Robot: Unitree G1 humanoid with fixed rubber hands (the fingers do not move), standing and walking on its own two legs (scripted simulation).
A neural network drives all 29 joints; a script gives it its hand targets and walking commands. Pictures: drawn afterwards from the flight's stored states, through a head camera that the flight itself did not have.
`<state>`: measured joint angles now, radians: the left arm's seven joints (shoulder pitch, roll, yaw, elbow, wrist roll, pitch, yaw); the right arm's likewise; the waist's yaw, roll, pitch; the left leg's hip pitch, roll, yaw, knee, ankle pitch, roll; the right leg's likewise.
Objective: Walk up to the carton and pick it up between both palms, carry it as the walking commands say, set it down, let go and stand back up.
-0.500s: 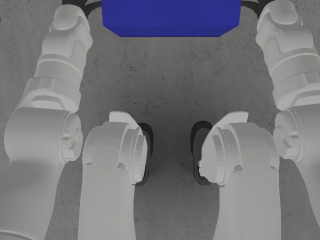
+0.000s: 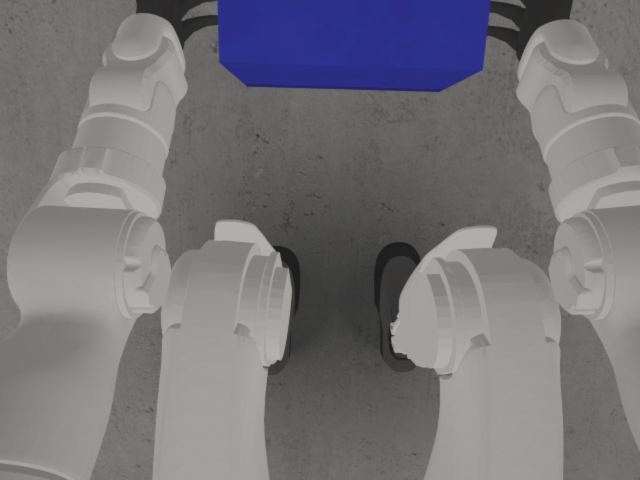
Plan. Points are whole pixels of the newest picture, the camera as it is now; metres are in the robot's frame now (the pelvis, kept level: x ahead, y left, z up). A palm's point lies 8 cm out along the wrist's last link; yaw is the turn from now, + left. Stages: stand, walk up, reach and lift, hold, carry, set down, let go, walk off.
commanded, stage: set down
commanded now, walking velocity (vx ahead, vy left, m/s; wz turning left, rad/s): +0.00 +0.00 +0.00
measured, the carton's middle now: (349, 6) +0.57 +0.00 -0.26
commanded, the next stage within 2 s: none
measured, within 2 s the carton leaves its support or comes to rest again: neither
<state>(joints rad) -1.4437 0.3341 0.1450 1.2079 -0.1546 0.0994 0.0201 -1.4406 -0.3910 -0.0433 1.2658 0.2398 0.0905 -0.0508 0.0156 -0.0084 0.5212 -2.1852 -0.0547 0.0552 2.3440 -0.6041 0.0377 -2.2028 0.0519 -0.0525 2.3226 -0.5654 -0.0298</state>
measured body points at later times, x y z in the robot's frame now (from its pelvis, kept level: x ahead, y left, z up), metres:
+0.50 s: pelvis +0.00 +0.00 +0.00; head +0.36 +0.01 +0.26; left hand +0.53 +0.18 -0.18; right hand +0.53 -0.19 -0.18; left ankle +0.12 +0.10 -0.30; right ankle +0.13 -0.10 -0.30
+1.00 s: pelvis +0.02 +0.00 +0.00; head +0.38 +0.01 +0.26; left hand +0.52 +0.22 -0.20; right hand +0.54 -0.20 -0.19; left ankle +0.12 +0.10 -0.30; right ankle +0.13 -0.10 -0.30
